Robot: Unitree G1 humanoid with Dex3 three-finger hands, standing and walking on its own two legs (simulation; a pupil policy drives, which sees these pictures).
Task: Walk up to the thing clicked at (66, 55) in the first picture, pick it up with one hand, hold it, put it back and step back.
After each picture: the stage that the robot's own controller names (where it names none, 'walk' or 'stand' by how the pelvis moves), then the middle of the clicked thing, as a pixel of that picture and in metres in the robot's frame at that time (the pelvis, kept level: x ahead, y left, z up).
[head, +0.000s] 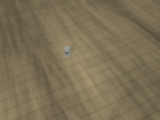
stand; (67, 51) +1.33 +0.20 -0.72
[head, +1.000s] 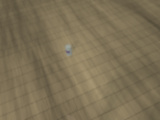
walk; (68, 50) +1.21 +0.25 -0.72
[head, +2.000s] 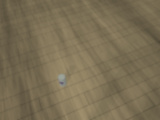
walk; (62, 80) +0.79 +0.26 -0.71
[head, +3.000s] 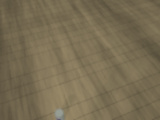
walk; (59, 115) +0.49 +0.19 -0.69
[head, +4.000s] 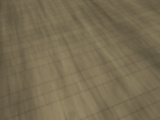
stand; out of the picture +0.40 +0.20 -0.72
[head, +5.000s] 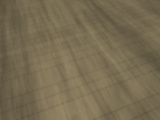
stand; out of the picture +0.39 +0.19 -0.72
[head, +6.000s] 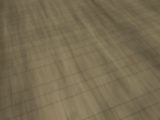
stand; out of the picture +0.40 +0.19 -0.73
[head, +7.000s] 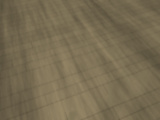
stand; out of the picture +0.40 +0.20 -0.73
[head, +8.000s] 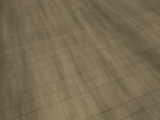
stand; out of the picture +0.39 +0.20 -0.73
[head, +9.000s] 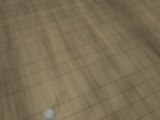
go down; (50, 115) +0.42 +0.21 -0.68
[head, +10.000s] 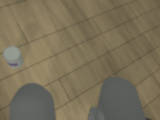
go down; (14, 58) +0.47 +0.25 -0.29
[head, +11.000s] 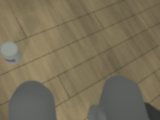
close in; (11, 53) +0.47 +0.26 -0.28
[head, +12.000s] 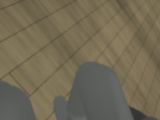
close in; out of the picture +0.45 +0.30 -0.22
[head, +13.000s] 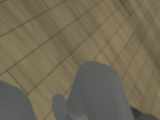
close; out of the picture +0.44 +0.30 -0.23
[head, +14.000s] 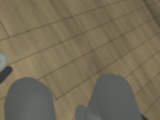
lift; out of the picture +0.37 +0.26 -0.15
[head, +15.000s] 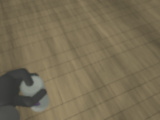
lift; (36, 94) +0.32 +0.17 +0.00
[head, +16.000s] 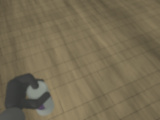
hold; (41, 98) +0.32 +0.16 -0.02
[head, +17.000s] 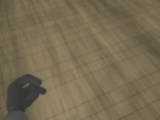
hold; out of the picture +0.32 +0.16 -0.67
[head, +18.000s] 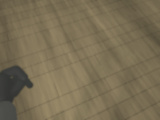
crouch; out of the picture +0.28 +0.16 -0.65
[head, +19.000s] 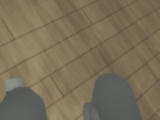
lower; (15, 93) +0.33 +0.20 -0.31
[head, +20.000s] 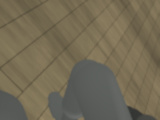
lower; out of the picture +0.31 +0.23 -0.25
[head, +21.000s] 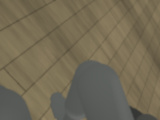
lower; out of the picture +0.31 +0.23 -0.25
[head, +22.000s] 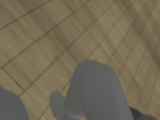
lower; out of the picture +0.31 +0.22 -0.25
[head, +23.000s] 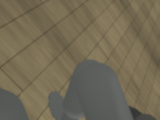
lower; out of the picture +0.31 +0.22 -0.25
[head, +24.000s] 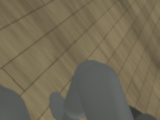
open; out of the picture +0.31 +0.21 -0.25
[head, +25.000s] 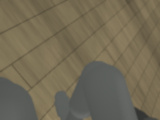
stand; out of the picture +0.32 +0.21 -0.26
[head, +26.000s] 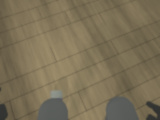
walk; (56, 101) +0.32 +0.15 -0.47
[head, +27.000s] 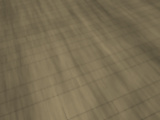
stand; out of the picture +0.26 +0.12 -0.69
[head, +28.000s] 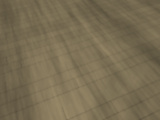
stand; out of the picture +0.27 +0.12 -0.69
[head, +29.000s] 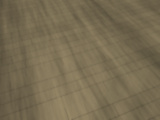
stand; out of the picture +0.27 +0.09 -0.73
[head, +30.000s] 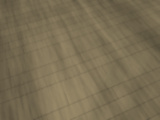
walk; out of the picture +0.29 +0.09 -0.73
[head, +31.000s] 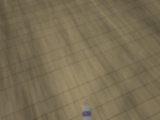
walk; (86, 114) +0.43 +0.00 -0.73
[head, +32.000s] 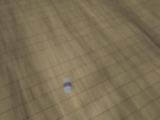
walk; (67, 85) +0.69 +0.10 -0.73
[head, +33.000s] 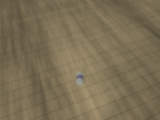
stand; (79, 78) +0.91 +0.12 -0.73
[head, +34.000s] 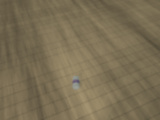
stand; (76, 82) +0.91 +0.09 -0.75
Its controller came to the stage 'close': yes
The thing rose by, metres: 0.70
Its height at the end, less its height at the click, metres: -0.02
